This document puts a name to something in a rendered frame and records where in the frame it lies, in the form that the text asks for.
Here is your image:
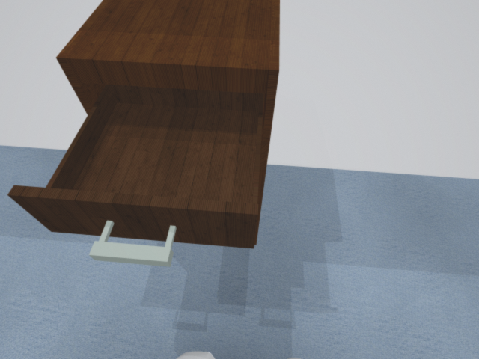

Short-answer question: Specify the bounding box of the cabinet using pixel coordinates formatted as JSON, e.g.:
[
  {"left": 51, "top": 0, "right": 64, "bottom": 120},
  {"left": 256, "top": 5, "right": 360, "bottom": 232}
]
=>
[{"left": 56, "top": 0, "right": 280, "bottom": 245}]

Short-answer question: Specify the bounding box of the handle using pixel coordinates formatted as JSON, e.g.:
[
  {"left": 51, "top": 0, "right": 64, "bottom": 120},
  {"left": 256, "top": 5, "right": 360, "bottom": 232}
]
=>
[{"left": 89, "top": 221, "right": 177, "bottom": 267}]

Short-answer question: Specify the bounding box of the drawer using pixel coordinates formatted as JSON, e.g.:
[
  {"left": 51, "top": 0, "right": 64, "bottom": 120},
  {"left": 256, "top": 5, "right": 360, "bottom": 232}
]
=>
[{"left": 8, "top": 85, "right": 264, "bottom": 248}]

